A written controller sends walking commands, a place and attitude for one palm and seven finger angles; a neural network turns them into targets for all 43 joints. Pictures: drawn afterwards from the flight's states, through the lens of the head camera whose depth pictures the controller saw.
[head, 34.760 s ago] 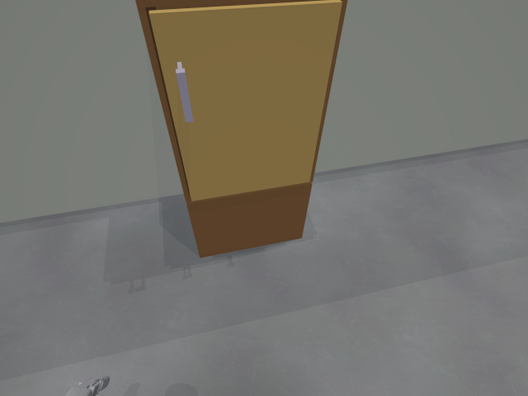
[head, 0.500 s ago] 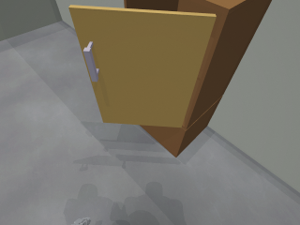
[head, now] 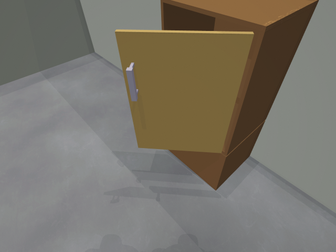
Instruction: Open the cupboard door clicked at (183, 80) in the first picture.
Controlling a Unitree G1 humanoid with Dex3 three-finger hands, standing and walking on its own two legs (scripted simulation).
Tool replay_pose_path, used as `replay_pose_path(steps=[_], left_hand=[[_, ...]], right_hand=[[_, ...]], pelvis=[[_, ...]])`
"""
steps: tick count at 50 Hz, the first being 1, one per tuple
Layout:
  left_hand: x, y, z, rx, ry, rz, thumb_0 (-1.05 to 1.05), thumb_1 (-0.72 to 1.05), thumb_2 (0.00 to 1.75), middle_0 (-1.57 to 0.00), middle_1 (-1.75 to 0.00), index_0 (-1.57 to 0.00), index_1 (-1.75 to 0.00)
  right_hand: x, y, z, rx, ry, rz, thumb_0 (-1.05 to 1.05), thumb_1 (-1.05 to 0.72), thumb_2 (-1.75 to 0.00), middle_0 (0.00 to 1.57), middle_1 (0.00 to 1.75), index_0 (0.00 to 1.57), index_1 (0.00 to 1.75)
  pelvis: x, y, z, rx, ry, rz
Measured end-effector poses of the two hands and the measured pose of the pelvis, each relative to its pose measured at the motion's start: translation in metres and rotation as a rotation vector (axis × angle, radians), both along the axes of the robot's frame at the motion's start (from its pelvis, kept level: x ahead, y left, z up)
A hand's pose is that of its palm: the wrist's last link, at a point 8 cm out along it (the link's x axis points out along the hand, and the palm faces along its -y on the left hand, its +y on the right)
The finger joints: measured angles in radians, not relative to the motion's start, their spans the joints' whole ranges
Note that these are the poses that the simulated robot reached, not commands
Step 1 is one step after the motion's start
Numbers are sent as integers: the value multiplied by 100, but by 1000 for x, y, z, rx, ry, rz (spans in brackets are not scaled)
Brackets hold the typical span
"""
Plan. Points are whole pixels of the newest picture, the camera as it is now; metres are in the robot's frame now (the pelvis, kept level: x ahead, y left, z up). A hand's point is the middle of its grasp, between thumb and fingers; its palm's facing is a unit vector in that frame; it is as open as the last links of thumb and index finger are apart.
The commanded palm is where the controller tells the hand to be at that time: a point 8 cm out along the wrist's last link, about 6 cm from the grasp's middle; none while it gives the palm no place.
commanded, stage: come to a stop and stand still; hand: left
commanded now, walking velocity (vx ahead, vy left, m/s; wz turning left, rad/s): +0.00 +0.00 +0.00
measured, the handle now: (133, 82) +0.65 +0.19 +0.06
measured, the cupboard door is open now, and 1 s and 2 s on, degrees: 42 42 42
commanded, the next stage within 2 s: look again from close up in 0.26 s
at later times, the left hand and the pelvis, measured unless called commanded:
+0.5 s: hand out of the picture +0.02 +0.14 -0.16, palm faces +0.03 -0.98 -0.20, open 7.3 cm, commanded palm none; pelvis +0.01 -0.03 +0.01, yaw +1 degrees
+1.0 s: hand out of the picture +0.04 +0.12 -0.16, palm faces +0.05 -0.98 -0.20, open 7.3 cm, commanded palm none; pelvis +0.04 -0.05 +0.01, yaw +1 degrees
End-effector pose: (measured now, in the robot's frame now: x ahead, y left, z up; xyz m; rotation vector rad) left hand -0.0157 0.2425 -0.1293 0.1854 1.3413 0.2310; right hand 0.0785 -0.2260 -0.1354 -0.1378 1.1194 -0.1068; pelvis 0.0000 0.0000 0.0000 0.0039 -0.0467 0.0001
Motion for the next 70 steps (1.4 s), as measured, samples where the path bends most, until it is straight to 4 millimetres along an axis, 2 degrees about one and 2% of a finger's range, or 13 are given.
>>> replay_pose_path(steps=[5,10,16,21,27,34,47,55,63,67,70], left_hand=[[-9,-13,-1,-30,16,2,0,91,90,-20,-30,-20,-30],[-7,-28,-3,-57,22,-3,0,91,90,-20,-30,-20,-30],[5,-42,-4,-73,16,-15,0,91,90,-20,-30,-20,-30],[20,-49,-3,-72,2,-25,0,92,90,-20,-30,-20,-30],[36,-53,-1,-58,-14,-28,1,92,90,-20,-30,-20,-30],[48,-57,1,-50,-24,-26,1,93,90,-20,-30,-20,-30],[50,-67,1,-59,-8,-10,0,93,90,-20,-30,-20,-30],[46,-73,-1,-73,5,6,0,92,90,-20,-30,-20,-30],[41,-66,-9,-101,34,64,0,91,90,-20,-30,-20,-30],[47,-57,-13,-110,67,61,0,91,90,-20,-30,-20,-30],[61,-52,-11,-101,84,32,0,91,90,-20,-30,-20,-30]], right_hand=[[-26,-9,0,-16,66,-10,0,-92,-90,20,30,20,30],[-56,-19,-2,-27,150,-34,0,-91,-90,20,30,20,30],[-82,-24,-3,-21,231,-61,0,-91,-90,20,30,20,30],[-91,-23,-3,-5,269,-71,0,-91,-90,20,30,20,30],[-86,-21,-3,16,282,-69,0,-91,-90,20,30,20,30],[-69,-23,-4,26,267,-58,0,-91,-90,20,30,20,30],[-42,-38,-1,1,238,-42,0,-92,-90,20,30,20,30],[-40,-42,0,-7,253,-27,0,-91,-90,20,30,20,30],[-43,-36,2,-26,305,-28,0,-91,-90,20,30,20,30],[-44,-26,3,-31,320,-47,0,-91,-90,20,30,20,30],[-45,-18,1,-19,337,-73,0,-91,-90,20,30,20,30]], pelvis=[[-3,-4,2,0,16,8],[-3,-9,4,5,23,10],[2,-18,6,8,32,10],[8,-25,7,8,36,12],[16,-34,9,8,37,15],[24,-40,11,7,33,16],[34,-48,12,6,26,18],[39,-50,12,3,23,22],[58,-40,8,-11,31,30],[71,-31,6,3,40,21],[82,-27,5,13,48,2]])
